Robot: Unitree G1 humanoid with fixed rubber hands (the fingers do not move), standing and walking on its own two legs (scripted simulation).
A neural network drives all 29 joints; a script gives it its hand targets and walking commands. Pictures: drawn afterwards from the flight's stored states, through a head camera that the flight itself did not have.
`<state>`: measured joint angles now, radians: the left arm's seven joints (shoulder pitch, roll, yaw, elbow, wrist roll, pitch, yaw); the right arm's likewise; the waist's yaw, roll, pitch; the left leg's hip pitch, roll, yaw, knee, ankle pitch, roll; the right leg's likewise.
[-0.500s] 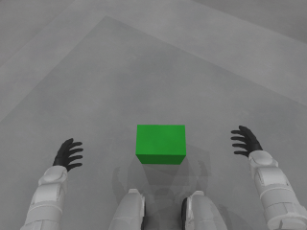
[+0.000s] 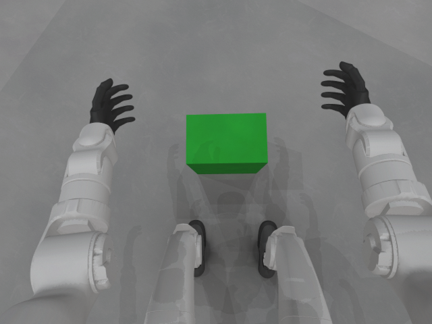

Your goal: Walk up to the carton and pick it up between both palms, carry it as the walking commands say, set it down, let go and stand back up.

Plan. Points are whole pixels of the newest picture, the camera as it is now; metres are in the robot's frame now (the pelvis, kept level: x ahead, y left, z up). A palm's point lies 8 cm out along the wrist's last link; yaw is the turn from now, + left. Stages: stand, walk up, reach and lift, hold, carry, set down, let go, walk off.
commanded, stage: reach and lift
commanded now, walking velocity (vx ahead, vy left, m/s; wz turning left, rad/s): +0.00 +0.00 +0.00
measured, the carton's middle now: (226, 148) +0.48 +0.03 -0.52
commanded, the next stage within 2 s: none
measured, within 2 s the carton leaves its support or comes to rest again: neither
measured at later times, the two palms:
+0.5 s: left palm (126, 104) +0.49 +0.23 -0.14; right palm (330, 94) +0.52 -0.18 -0.14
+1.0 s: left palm (154, 127) +0.50 +0.22 -0.31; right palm (305, 120) +0.52 -0.18 -0.31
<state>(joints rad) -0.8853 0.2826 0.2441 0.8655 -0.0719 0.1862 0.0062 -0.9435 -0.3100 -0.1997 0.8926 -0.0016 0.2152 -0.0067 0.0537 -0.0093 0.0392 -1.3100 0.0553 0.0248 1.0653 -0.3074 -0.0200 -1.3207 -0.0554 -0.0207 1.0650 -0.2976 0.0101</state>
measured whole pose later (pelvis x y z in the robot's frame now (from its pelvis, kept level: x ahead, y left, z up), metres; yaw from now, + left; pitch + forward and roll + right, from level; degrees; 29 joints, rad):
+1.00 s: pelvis -0.01 +0.00 -0.18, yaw +0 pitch +47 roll +1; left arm -1.16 0.31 0.23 0.90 -0.15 0.10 0.09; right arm -1.20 -0.33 -0.17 0.91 0.12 0.12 -0.10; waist 0.04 -0.01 0.01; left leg -2.09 0.05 -0.01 1.76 -0.50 -0.03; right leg -2.10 -0.06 0.01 1.76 -0.49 0.01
